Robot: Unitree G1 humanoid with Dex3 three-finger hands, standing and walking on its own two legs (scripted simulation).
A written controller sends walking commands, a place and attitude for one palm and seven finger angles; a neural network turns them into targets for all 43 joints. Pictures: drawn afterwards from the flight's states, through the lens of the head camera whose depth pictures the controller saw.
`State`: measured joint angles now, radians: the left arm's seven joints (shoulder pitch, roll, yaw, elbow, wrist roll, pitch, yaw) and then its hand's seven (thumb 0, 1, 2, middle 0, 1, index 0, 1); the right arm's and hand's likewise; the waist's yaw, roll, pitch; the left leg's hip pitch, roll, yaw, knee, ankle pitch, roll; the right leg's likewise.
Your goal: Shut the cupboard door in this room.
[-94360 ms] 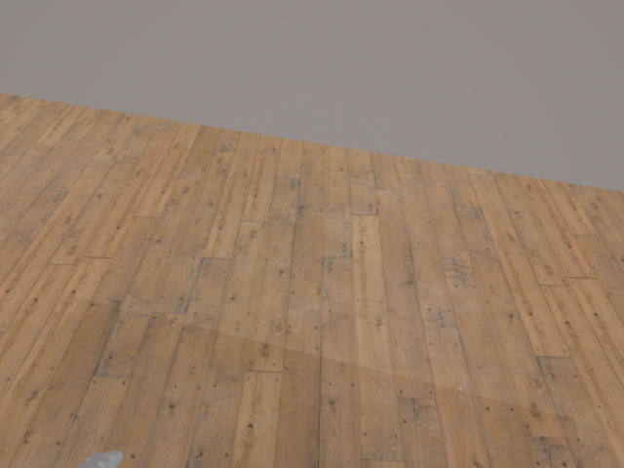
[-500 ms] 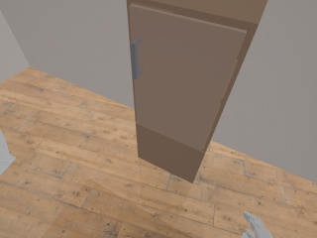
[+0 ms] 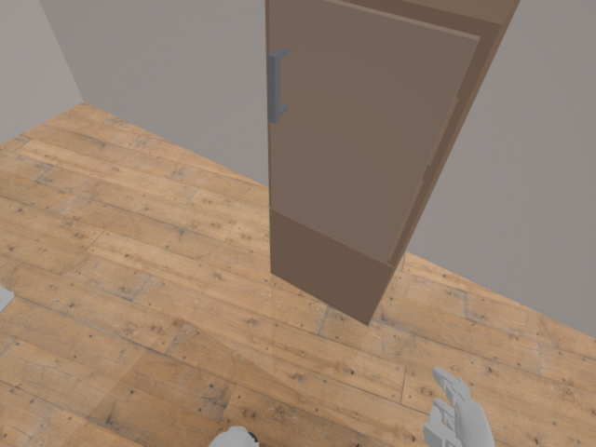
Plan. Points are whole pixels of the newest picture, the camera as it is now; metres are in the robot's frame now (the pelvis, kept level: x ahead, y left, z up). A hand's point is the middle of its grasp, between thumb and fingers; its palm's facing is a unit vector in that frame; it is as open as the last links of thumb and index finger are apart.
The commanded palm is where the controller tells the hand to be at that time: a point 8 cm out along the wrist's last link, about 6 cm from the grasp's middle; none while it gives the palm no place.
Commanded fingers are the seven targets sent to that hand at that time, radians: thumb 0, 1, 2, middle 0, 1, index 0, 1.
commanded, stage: step back with the hand held close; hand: left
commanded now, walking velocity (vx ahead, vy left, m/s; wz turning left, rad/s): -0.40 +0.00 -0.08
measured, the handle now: (278, 85) +0.77 +0.12 +0.09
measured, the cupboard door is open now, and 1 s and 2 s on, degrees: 0 0 0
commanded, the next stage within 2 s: stop stepping back and stand still in 0.10 s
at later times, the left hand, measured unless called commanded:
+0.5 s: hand out of the picture +0.11 +0.26 +0.18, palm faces +0.38 -0.82 -0.43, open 7.5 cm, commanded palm +0.07 +0.30 +0.20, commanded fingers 0.00 0.90 0.90 -0.20 -0.30 -0.20 -0.30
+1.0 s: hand out of the picture +0.09 +0.28 +0.18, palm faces +0.41 -0.81 -0.41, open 7.5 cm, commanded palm none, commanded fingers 0.00 0.90 0.90 -0.20 -0.30 -0.20 -0.30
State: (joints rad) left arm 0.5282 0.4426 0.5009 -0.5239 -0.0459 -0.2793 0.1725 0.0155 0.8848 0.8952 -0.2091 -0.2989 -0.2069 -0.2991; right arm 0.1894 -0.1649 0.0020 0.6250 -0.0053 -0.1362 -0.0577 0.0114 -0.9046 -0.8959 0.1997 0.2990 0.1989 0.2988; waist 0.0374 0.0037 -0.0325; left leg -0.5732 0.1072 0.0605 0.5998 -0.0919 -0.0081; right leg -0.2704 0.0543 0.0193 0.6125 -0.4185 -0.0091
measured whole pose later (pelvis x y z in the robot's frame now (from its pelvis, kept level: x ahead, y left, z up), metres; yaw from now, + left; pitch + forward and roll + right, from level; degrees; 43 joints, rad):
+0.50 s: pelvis -0.10 +0.01 +0.02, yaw -5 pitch +0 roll -1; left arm 0.59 0.42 0.39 -0.50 -0.04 -0.17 0.17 0.02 0.88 0.89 -0.21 -0.30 -0.21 -0.30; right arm 0.31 -0.24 -0.01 0.65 0.00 -0.07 -0.08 0.01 -0.91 -0.90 0.20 0.30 0.20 0.30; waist 0.00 -0.01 -0.08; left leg -0.44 0.03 0.02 0.69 -0.29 -0.01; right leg -0.23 0.03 -0.02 0.53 -0.31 -0.03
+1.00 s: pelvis -0.12 +0.03 +0.02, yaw -4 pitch -1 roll -2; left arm 0.55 0.38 0.38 -0.40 -0.03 -0.19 0.17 0.02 0.88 0.89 -0.21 -0.30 -0.21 -0.30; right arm 0.27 -0.21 0.02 0.66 0.00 -0.09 -0.08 0.01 -0.90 -0.90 0.20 0.30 0.20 0.30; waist 0.00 0.03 -0.07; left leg -0.33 0.02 0.02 0.51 -0.16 0.02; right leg -0.18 0.05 -0.02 0.45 -0.25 -0.02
